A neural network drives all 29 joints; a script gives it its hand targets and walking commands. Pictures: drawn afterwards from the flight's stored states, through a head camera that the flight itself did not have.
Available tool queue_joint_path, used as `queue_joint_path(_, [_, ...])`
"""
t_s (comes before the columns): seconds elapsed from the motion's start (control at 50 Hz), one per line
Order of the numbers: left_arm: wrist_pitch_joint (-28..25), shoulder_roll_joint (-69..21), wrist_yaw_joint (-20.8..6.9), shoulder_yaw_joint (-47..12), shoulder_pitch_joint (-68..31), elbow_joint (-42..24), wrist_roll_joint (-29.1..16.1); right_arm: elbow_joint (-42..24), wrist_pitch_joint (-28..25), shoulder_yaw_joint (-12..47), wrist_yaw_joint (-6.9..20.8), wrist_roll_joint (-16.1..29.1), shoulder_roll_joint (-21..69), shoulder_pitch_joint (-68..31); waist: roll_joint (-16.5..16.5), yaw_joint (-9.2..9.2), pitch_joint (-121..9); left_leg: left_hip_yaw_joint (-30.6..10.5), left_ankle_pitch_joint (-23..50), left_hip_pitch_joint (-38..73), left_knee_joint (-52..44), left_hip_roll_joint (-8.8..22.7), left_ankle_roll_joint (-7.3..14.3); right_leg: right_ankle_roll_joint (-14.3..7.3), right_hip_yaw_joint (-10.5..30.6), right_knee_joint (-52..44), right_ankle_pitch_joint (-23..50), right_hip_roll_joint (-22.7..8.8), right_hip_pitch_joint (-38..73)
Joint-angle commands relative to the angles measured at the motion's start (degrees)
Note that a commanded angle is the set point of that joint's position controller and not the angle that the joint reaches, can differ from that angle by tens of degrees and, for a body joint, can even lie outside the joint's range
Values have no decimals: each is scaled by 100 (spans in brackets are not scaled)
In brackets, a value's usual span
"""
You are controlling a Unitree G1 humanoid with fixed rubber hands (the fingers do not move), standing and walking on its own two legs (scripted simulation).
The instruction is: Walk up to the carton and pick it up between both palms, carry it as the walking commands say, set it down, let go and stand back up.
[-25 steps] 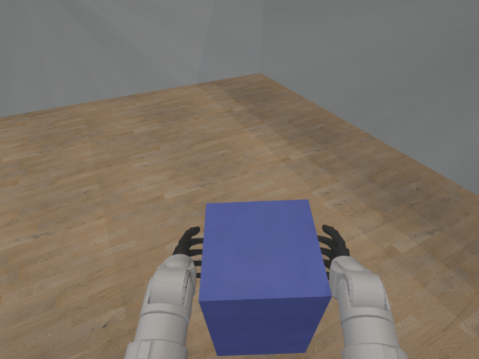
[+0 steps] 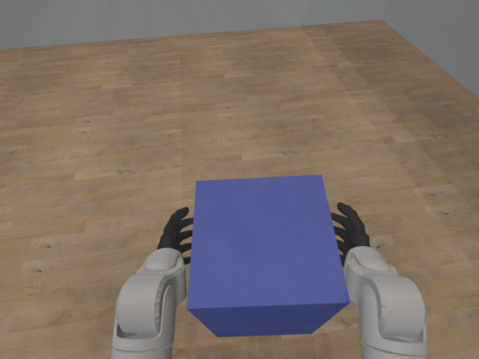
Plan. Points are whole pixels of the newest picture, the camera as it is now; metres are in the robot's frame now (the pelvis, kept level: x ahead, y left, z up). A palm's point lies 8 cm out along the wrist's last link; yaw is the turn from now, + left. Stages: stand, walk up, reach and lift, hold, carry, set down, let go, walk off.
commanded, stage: carry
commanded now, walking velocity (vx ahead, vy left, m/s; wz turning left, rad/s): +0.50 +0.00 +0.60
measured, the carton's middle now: (261, 267) +0.28 +0.00 +0.01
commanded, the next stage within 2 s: none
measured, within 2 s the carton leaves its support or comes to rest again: neither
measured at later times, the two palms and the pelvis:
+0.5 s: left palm (161, 167) +0.43 +0.18 +0.10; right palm (297, 138) +0.52 -0.07 +0.09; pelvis +0.24 -0.02 +0.01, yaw +20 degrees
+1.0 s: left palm (143, 145) +0.51 +0.24 +0.08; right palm (239, 89) +0.70 +0.05 +0.09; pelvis +0.42 -0.03 +0.01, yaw +43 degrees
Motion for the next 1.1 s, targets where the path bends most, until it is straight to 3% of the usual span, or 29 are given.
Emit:
queue_joint_path(0.0, [-363,-5643,-575,-3333,-2155,-1843,-1866,-1521,-131,3459,656,1995,5437,-1913,898,-307,-1938,-1816,2370,2985,-752,1297,842,60,145,-522,290,220,-1463])
queue_joint_path(0.06, [-316,-5411,-573,-3421,-2331,-1897,-1950,-1225,-80,3331,637,1782,5192,-1699,1069,-335,-1851,-1628,1481,2307,-1039,1139,764,70,-65,-1585,1216,311,-694])
queue_joint_path(0.08, [-346,-5398,-555,-3597,-2645,-2126,-2050,-1125,-87,3347,646,1773,5252,-1612,1047,-348,-1766,-1515,1777,2410,-992,1040,761,63,-195,-1941,1384,405,-615])
queue_joint_path(0.12, [-228,-5270,-586,-3425,-1887,-1677,-1937,-1159,-32,3339,613,1661,4953,-1259,1188,-318,-1666,-1209,1550,1923,-966,809,601,110,-484,-2459,1598,540,49])
queue_joint_path(0.16, [-205,-5427,-603,-3502,-1978,-1746,-2005,-1320,-15,3442,611,1759,5127,-1440,1021,-262,-1701,-931,1616,1350,-553,585,494,71,-813,-3290,2093,669,1317])
queue_joint_path(0.18, [-193,-5206,-620,-3312,-1893,-1719,-1942,-1307,18,3530,566,1786,5107,-1380,332,-244,-2035,-745,1564,681,-50,449,378,-20,-709,-3614,2076,603,2584])
queue_joint_path(0.2, [-180,-5172,-618,-3253,-1724,-1558,-1878,-1319,39,3477,554,1713,4931,-1449,-147,-70,-2321,-433,1167,-508,1017,256,88,-278,151,-3816,1578,-188,4021])
queue_joint_path(0.22, [-235,-5076,-645,-3097,-1754,-1593,-1820,-1462,35,3633,562,1767,5043,-1744,-1744,72,-2558,-12,-1044,-1991,2551,-178,-161,-739,1879,-4200,1225,-1775,5200])
queue_joint_path(0.24, [-169,-4973,-650,-3003,-1516,-1324,-1705,-1537,107,3721,587,1809,4849,-1797,-1626,-56,-2219,-151,-1529,-2524,3537,105,-289,-1043,2540,-4197,1328,-2321,4841])
queue_joint_path(0.26, [-185,-4885,-671,-2918,-1486,-1176,-1635,-1357,126,3784,611,1806,4786,-1747,-971,-89,-1802,-383,-1353,-2482,3861,364,-264,-1054,2315,-4229,1512,-2355,4231])
queue_joint_path(0.32, [-249,-5170,-696,-3034,-1830,-1427,-1826,-1446,114,3779,615,1877,5009,-1999,-880,-4,-1520,-194,-931,-2021,2890,582,-201,-858,1075,-4544,794,-1984,3261])
queue_joint_path(0.4, [-336,-5296,-788,-3024,-1893,-1737,-1921,-1601,34,3946,627,1959,5361,-1970,-1270,-75,-1123,464,-433,-1224,1647,433,-257,-679,-887,-4264,2077,-1172,2664])
queue_joint_path(0.46, [-270,-5155,-724,-3004,-1696,-1560,-1848,-1551,56,3764,564,1865,5164,-1855,-1498,-62,-1077,816,398,-887,1010,310,-148,-570,-1507,-3737,3382,-1136,2792])
queue_joint_path(0.5, [-196,-5001,-648,-2872,-1367,-1426,-1673,-1548,159,3782,582,1963,5006,-1887,-1130,-115,-1223,1184,985,-497,143,91,-125,-497,-1715,-2874,3912,-1018,3058])
queue_joint_path(0.52, [-195,-4976,-657,-3051,-1720,-1619,-1768,-1146,174,3554,584,1811,4997,-1286,-927,-348,-1461,1079,1026,631,-259,-45,-14,-382,-1838,-1955,3610,-797,2444])
queue_joint_path(0.54, [-176,-5061,-656,-3052,-1840,-1565,-1738,-1258,139,3539,622,1849,5092,-1397,-52,-638,-1562,27,1947,1880,-539,327,281,-95,-1588,-878,2724,-581,1014])
queue_joint_path(0.56, [-168,-4983,-653,-3089,-1860,-1641,-1710,-1096,148,3463,637,1838,4873,-1448,1829,-443,-1575,-2837,4533,3254,-506,2017,813,212,-1324,640,-501,162,-1122])
queue_joint_path(0.58, [-107,-4908,-613,-3050,-1583,-1416,-1698,-959,177,3264,622,1798,4717,-1185,1464,-307,-1741,-4035,4205,3323,-468,2445,1188,93,-62,1634,-1270,364,-1606])
queue_joint_path(0.62, [-114,-4987,-580,-3193,-1793,-1293,-1807,-800,200,3065,600,1579,4713,-929,500,-276,-1184,-4163,2264,2317,-891,2300,700,-21,696,2465,-816,491,-1884])
queue_joint_path(0.64, [-104,-5184,-625,-3168,-1431,-1042,-1733,-993,185,3192,693,1730,4833,-1176,269,-238,-1367,-3320,1219,2027,-923,1880,502,-139,936,2205,-58,103,-1620])
queue_joint_path(0.68, [-216,-5776,-653,-3437,-1932,-1128,-1929,-924,61,3263,786,1757,5297,-1359,623,-284,-1728,-2669,2369,2566,-751,1636,569,-23,836,1691,73,35,-1940])
queue_joint_path(0.72, [-481,-6101,-657,-3680,-2305,-1880,-2021,-1340,-185,3487,931,2094,5768,-1742,381,-327,-1911,-2317,2636,2585,-707,1454,343,159,724,1183,498,165,-1568])
queue_joint_path(0.8, [-707,-6142,-661,-3797,-2238,-2028,-2040,-1651,-441,3594,1030,2052,5635,-1567,696,-391,-1756,-2759,1209,2305,-979,1224,128,173,597,446,870,515,-1424])
queue_joint_path(0.82, [-678,-6071,-645,-3757,-2087,-1826,-1913,-1516,-434,3640,1036,2009,5565,-1526,864,-383,-1550,-2493,1303,2167,-881,1182,146,195,576,374,988,430,-1549])
queue_joint_path(0.9, [-528,-5541,-576,-3686,-1798,-1663,-1857,-1222,-307,3463,942,1798,5104,-1032,927,-415,-1453,-2988,1278,2137,-761,1194,214,215,685,5,917,539,-1625])
queue_joint_path(1.0, [-321,-5121,-617,-3455,-1364,-1422,-1758,-1456,-120,3667,830,1788,4804,-1273,1398,-434,-1300,-2656,684,405,-731,893,122,88,471,-1877,1254,599,235])
queue_joint_path(1.04, [-391,-5116,-620,-3514,-1779,-1821,-1836,-1422,-99,3756,798,1789,4986,-1139,1068,-447,-1585,-2572,601,-113,-322,775,92,-69,286,-2790,1243,600,1372])
queue_joint_path(1.06, [-365,-5121,-643,-3347,-1549,-1673,-1805,-1626,-99,3893,767,1892,5000,-1330,402,-331,-1653,-1913,133,-798,465,372,-112,-227,463,-3428,1578,209,2156])
queue_joint_path(1.08, [-409,-5151,-693,-3286,-1712,-1861,-1865,-1860,-95,3935,723,1935,5051,-1568,-1116,-235,-1775,-782,-1540,-1577,1844,-471,-403,-435,1108,-3911,976,-713,2627])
